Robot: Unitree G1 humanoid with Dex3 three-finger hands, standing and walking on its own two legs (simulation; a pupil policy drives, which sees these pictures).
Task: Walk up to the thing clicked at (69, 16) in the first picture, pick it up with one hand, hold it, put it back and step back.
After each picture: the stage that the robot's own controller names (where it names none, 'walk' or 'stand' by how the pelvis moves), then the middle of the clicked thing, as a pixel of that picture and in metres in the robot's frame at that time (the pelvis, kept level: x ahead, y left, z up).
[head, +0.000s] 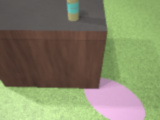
stand; (72, 0) +0.96 +0.07 +0.02
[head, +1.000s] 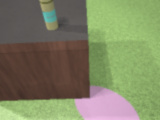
walk; (48, 8) +0.84 +0.23 +0.05
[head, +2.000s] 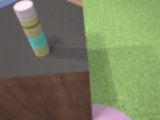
rise first; (34, 31) +0.58 +0.23 +0.06
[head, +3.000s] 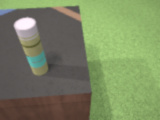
stand; (33, 49) +0.50 +0.21 +0.04
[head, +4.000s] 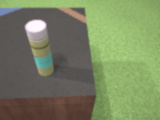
stand; (41, 51) +0.50 +0.18 +0.02
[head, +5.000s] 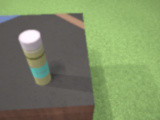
stand; (37, 60) +0.46 +0.19 +0.02
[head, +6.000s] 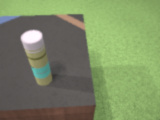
stand; (39, 61) +0.46 +0.19 +0.02
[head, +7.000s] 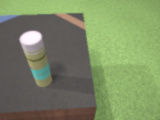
stand; (38, 62) +0.45 +0.19 +0.02
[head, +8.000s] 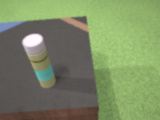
rise first; (41, 63) +0.45 +0.21 +0.02
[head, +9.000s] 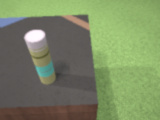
go down; (42, 60) +0.47 +0.21 +0.02
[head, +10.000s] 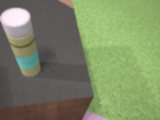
go down; (24, 48) +0.44 +0.19 +0.06
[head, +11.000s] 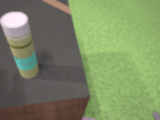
approach; (23, 50) +0.46 +0.19 +0.06
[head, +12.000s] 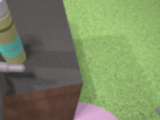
close; (4, 34) +0.47 +0.21 +0.09
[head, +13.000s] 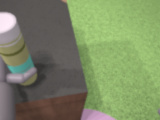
lift; (16, 55) +0.41 +0.19 +0.08
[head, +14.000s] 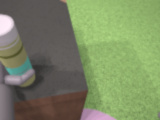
lift; (14, 57) +0.40 +0.20 +0.08
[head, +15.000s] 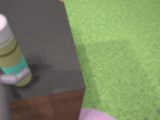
lift; (9, 56) +0.41 +0.20 +0.09
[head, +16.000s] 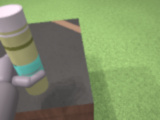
hold; (24, 56) +0.33 +0.17 +0.21
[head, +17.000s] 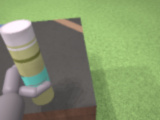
hold; (31, 67) +0.33 +0.16 +0.16
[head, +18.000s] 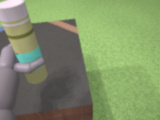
crouch; (25, 46) +0.39 +0.17 +0.19
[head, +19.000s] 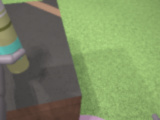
lower; (5, 38) +0.46 +0.21 +0.13
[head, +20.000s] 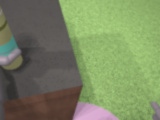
lower; out of the picture +0.46 +0.21 +0.10
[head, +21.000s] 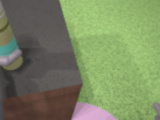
lower; (0, 36) +0.46 +0.21 +0.10
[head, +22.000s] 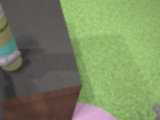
lower; out of the picture +0.46 +0.21 +0.10
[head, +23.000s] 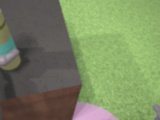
rest; out of the picture +0.47 +0.22 +0.10
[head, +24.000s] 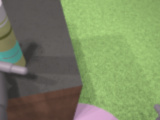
withdraw; (3, 41) +0.45 +0.21 +0.09
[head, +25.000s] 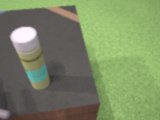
sink last; (33, 62) +0.42 +0.18 +0.06
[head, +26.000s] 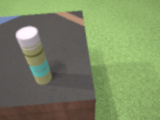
stand; (36, 58) +0.45 +0.21 +0.05
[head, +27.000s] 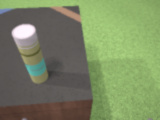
stand; (33, 57) +0.45 +0.21 +0.04
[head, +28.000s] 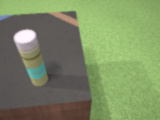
stand; (33, 61) +0.45 +0.21 +0.02
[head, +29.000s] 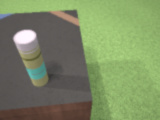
stand; (33, 61) +0.45 +0.21 +0.02
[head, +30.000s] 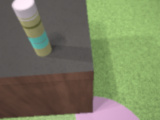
walk; (35, 30) +0.54 +0.21 +0.04
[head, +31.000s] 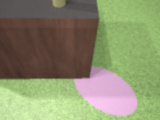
walk; out of the picture +0.87 +0.12 +0.05
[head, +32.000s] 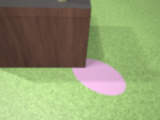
stand; out of the picture +1.18 +0.15 +0.04
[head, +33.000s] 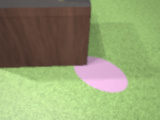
stand; out of the picture +1.18 +0.16 +0.02
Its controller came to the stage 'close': yes
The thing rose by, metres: 0.22
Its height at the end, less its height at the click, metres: +0.00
